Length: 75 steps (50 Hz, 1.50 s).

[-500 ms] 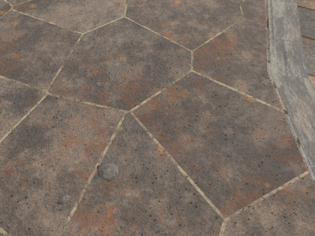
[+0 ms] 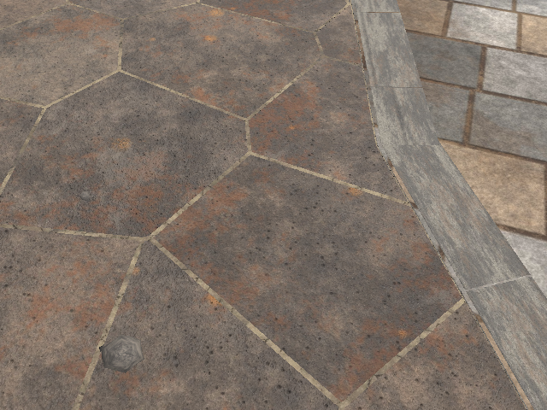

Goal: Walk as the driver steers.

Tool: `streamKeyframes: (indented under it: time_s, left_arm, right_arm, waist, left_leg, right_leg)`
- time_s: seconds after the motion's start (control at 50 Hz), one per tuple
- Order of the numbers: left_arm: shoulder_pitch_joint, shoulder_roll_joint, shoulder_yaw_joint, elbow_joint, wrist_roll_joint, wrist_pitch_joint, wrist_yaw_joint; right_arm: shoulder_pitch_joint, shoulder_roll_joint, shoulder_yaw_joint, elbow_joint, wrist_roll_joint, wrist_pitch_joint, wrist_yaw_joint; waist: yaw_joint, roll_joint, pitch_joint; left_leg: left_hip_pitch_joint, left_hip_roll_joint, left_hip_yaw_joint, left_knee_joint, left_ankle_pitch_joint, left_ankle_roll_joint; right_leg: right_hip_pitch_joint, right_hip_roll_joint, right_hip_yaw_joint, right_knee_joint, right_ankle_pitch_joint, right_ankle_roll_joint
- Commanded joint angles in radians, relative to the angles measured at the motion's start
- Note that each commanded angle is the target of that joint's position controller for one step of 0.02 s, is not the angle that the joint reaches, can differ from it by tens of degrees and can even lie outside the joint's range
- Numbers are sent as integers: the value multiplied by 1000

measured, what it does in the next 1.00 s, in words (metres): walks ahead, turning left: left foot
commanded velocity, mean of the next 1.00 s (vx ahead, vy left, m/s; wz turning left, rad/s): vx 0.19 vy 0.00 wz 0.25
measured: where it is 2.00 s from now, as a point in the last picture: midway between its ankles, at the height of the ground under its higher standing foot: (195, 324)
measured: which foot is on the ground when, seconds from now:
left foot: down 0.00-0.30, up 0.32-0.58, down 0.60-1.00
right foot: down 0.00-0.60, up 0.62-1.00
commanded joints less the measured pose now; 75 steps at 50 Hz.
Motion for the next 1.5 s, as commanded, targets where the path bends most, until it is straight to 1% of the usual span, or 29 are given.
streamKeyframes:
  time_s: [0.02, 0.08, 0.26, 0.3, 0.34, 0.36, 0.4, 0.5, 0.58, 0.6, 0.62, 0.64, 0.66, 0.7, 0.8, 0.96, 1.02, 1.06, 1.08, 1.1, 1.12, 1.14, 1.16, 1.18, 1.2, 1.28, 1.36, 1.42, 1.5]
  left_arm:
    - [68, 110, 24, -24, 21, -24, 8]
    - [0, 131, 40, -28, 5, -15, 26]
    - [49, 100, 67, -5, -15, -44, 21]
    - [84, 134, 81, 0, -12, -41, 21]
    - [95, 171, 89, -4, -2, -40, 27]
    - [93, 157, 80, -20, 1, -46, 34]
    - [17, 152, 73, -34, -13, -50, 41]
    - [36, 211, 92, -16, -36, -40, 31]
    - [41, 165, 79, 12, -52, -47, 3]
    - [22, 98, 59, 6, -35, -52, -8]
    - [-43, 39, 38, -78, -6, -67, -14]
    - [-117, 102, 50, -105, -46, -97, -16]
    - [-113, 148, 60, -93, -77, -114, -25]
    - [-47, 152, 64, -31, -39, -121, -24]
    - [-43, 87, 42, 13, -40, -109, -42]
    - [-215, 49, 8, -41, -59, -121, -90]
    - [-190, 74, 17, -50, -51, -126, -103]
    - [-30, 136, 48, -20, -51, -116, -95]
    - [119, 180, 70, 7, -55, -111, -80]
    - [281, 249, 88, 28, -51, -96, -58]
    - [270, 280, 93, 18, -60, -103, -59]
    - [272, 203, 77, 25, -56, -98, -51]
    - [233, 179, 68, 17, -47, -98, -43]
    - [170, 167, 62, 9, -44, -101, -42]
    - [117, 139, 54, -3, -41, -106, -39]
    - [64, 146, 54, -17, -38, -106, -22]
    - [103, 185, 68, 1, -50, -97, -7]
    - [174, 193, 71, 24, -60, -83, -3]
    - [174, 165, 66, 23, -52, -72, -2]
  right_arm:
    - [-143, -116, -9, -98, -8, -23, 6]
    - [-87, -183, -24, -85, 15, -32, -1]
    - [-46, -176, -43, -149, 39, 17, -33]
    - [-51, -156, -42, -171, 43, 22, -31]
    - [-22, -129, -40, -181, 41, 25, -23]
    - [-32, -168, -56, -185, 36, 26, -19]
    - [-8, -152, -63, -174, 46, 41, -12]
    - [-57, -101, -34, -211, 48, 44, 24]
    - [167, -132, -58, -109, 48, 28, 21]
    - [284, -178, -78, -75, 53, 23, 11]
    - [317, -332, -100, -114, 42, 1, 5]
    - [286, -288, -87, -143, 22, -34, 16]
    - [228, -222, -63, -142, 19, -54, 14]
    - [154, -149, -36, -148, 26, -64, 3]
    - [197, -144, -28, -120, 12, -75, -22]
    - [266, -164, -34, -44, 20, -76, -26]
    - [257, -186, -39, -39, 21, -62, -38]
    - [243, -213, -45, -47, 13, -42, -54]
    - [220, -221, -45, -57, 15, -38, -58]
    - [231, -182, -27, -84, -8, -51, -60]
    - [331, -55, 13, -109, -4, -78, -36]
    - [216, -162, -7, -124, 31, -118, -15]
    - [113, -179, -10, -167, 68, -138, -4]
    - [75, -158, -2, -181, 55, -151, -6]
    - [69, -160, -10, -176, 25, -148, -12]
    - [127, -124, -3, -174, 1, -107, -15]
    - [-39, -69, 23, -217, -2, -108, -15]
    - [-105, -99, 11, -234, 24, -117, -8]
    - [-19, -153, -27, -220, 35, -129, -4]
  waist:
    - [88, 174, -28]
    - [39, 183, 10]
    - [12, 85, -70]
    - [17, -29, -76]
    - [16, -223, -90]
    - [32, -190, -92]
    - [-9, -66, -63]
    - [39, -144, -54]
    - [-48, -49, -76]
    - [-90, 112, -69]
    - [-79, 378, -39]
    - [-115, 233, -38]
    - [-71, 185, 38]
    - [-28, 138, 63]
    - [-36, 86, 22]
    - [-97, 78, 117]
    - [-58, 121, 44]
    - [32, 163, -85]
    - [120, 139, -163]
    - [169, 8, -288]
    - [72, -246, -426]
    - [143, -94, -414]
    - [136, -51, -259]
    - [79, 63, -134]
    - [41, 79, -84]
    - [-32, -2, -15]
    - [36, -29, 3]
    - [71, -53, -29]
    - [3, -94, -57]
  left_leg:
    - [-93, 177, -238, -221, 11, 137]
    - [-101, 140, -246, -230, -49, 99]
    - [-63, 89, -314, -74, 171, 137]
    - [-157, 22, -223, 45, 103, 84]
    - [-282, -51, -50, 340, -217, 15]
    - [-329, -9, -42, 562, -364, -10]
    - [-326, 46, -56, 620, -298, -30]
    - [-140, 57, 81, 290, -188, -2]
    - [198, -37, 180, -3, -70, 68]
    - [341, 45, 6, -84, -136, 123]
    - [426, 317, -588, -224, -251, 304]
    - [362, 397, -769, -370, -432, 407]
    - [321, 390, -680, -391, -448, 368]
    - [276, 298, -444, -350, -221, 275]
    - [275, 201, -116, -378, 250, 195]
    - [326, 232, 66, -420, 367, 166]
    - [432, 246, 111, -269, 862, 140]
    - [469, 235, 138, -17, 1209, 113]
    - [342, 212, 165, 199, 1180, 85]
    - [63, 160, 158, 518, 751, 57]
    - [-359, -83, 35, 920, -256, -27]
    - [-464, -33, -126, 973, -232, 3]
    - [-502, 20, -118, 918, -163, 22]
    - [-480, 58, -96, 805, -114, 31]
    - [-429, 89, -88, 711, -84, 24]
    - [-310, 117, -37, 538, -49, -43]
    - [-195, 65, 5, 194, 250, -75]
    - [-141, 26, -24, 57, 336, -77]
    - [-19, 26, -40, -23, 197, -14]
  right_leg:
    - [158, -70, 1, -89, -33, 25]
    - [144, -59, -26, -52, 7, 13]
    - [141, -73, -75, -43, 38, -6]
    - [206, -165, 3, -118, 72, -62]
    - [264, -423, 232, -225, 264, -226]
    - [251, -509, 280, -238, 385, -296]
    - [206, -441, 135, -223, 373, -246]
    - [121, -335, -62, -319, -133, -167]
    - [-26, -302, -179, -136, -286, -110]
    - [-186, -236, -278, 163, -299, -45]
    - [-557, -76, -248, 544, -435, 34]
    - [-652, -78, -59, 638, -391, 14]
    - [-671, -130, -46, 628, -268, -13]
    - [-605, -182, -62, 548, -61, -11]
    - [-481, -169, -109, 365, 228, 26]
    - [-389, -99, -156, 5, 345, -25]
    - [-303, -33, -213, -16, 229, -79]
    - [-114, 35, -252, 4, 134, -126]
    - [138, 39, -224, -48, 195, -166]
    - [488, -147, 50, -22, 177, -236]
    - [817, -413, 662, -131, -33, -465]
    - [786, -385, 674, -238, -141, -415]
    - [650, -351, 516, -260, -129, -362]
    - [460, -307, 420, -292, -25, -334]
    - [340, -265, 343, -306, 79, -317]
    - [50, -204, 206, -369, 260, -329]
    - [-76, -111, 98, -340, 181, -252]
    - [-5, -137, 165, -279, 81, -216]
    - [83, -170, 273, -115, 2, -154]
